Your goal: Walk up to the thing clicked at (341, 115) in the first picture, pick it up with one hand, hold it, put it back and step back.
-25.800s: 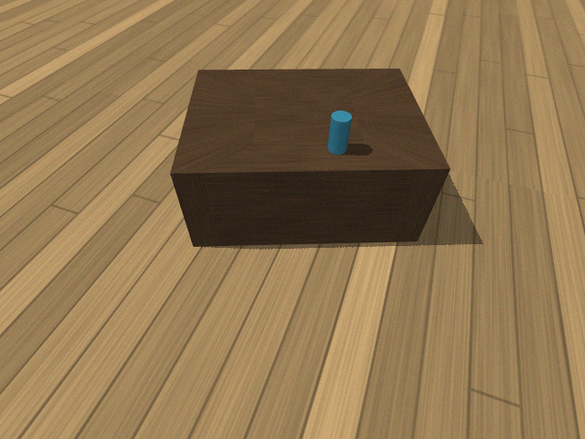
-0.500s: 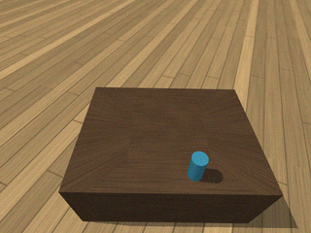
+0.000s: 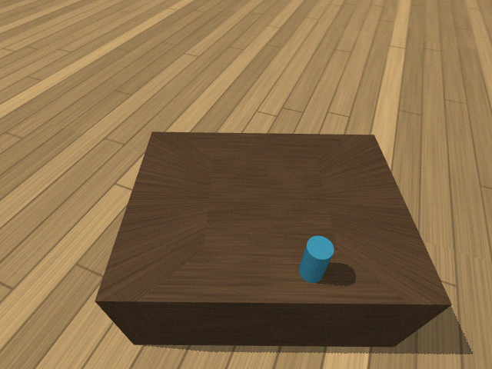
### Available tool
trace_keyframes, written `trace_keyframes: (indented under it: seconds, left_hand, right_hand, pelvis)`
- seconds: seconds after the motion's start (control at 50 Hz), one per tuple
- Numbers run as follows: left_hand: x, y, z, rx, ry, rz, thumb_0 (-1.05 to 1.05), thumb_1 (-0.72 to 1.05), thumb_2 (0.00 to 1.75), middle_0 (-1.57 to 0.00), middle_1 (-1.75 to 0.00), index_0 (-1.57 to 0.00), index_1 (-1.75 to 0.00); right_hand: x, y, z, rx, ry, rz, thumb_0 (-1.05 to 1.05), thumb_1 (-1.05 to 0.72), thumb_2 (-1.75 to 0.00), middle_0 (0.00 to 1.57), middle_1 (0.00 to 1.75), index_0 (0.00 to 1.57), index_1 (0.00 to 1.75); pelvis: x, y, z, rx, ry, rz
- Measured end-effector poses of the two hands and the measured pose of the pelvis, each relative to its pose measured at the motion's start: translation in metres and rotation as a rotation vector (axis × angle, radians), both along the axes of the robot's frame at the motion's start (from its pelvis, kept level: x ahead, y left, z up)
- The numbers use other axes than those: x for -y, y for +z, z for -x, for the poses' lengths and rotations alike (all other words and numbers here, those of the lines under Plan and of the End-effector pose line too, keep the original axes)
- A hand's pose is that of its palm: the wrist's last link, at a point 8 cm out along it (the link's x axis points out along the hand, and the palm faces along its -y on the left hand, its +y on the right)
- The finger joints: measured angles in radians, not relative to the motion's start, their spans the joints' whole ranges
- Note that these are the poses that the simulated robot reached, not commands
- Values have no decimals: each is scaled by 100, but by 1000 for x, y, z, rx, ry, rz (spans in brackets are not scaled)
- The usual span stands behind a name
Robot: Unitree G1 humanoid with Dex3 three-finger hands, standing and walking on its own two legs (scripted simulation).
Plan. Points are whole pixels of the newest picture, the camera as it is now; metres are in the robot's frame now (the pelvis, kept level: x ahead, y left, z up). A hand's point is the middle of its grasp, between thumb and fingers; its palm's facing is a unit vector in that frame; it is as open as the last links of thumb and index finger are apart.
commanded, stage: stand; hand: right
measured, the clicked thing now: (315, 260) +0.46 -0.20 -0.29
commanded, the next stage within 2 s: step back in 1.20 s
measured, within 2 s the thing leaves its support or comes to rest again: neither
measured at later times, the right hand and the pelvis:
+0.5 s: hand out of the picture +0.08 -0.25 -0.16, palm faces -0.03 +0.94 -0.35, open 7.4 cm; pelvis +0.02 +0.00 +0.00, yaw +0 degrees
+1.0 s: hand out of the picture +0.07 -0.25 -0.16, palm faces -0.03 +0.94 -0.34, open 7.4 cm; pelvis +0.02 +0.00 +0.00, yaw +0 degrees
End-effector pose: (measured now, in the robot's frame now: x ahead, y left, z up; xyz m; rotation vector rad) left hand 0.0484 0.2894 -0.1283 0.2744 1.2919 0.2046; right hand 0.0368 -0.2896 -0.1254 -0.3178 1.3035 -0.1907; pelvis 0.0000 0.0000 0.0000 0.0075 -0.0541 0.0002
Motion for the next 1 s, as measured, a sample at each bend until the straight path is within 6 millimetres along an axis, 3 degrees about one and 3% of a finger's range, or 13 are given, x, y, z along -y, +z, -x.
trace_keyframes:
  seconds: [0.42, 1.0]
  left_hand:
    - [-1, 6, -32, 44, -15, -5, 0, 91, 90, -20, -30, -20, -30]
    - [-4, 7, -29, 32, -11, -14, 0, 91, 90, -20, -30, -20, -30]
  right_hand:
    - [3, 5, -40, 55, 8, 9, 1, -90, -90, 20, 30, 20, 30]
    - [5, 3, -31, 26, 0, 3, 1, -90, -90, 20, 30, 20, 30]
  pelvis:
    - [-1, 2, -15, -7, 1, 5]
    - [0, 2, -17, -9, 2, 5]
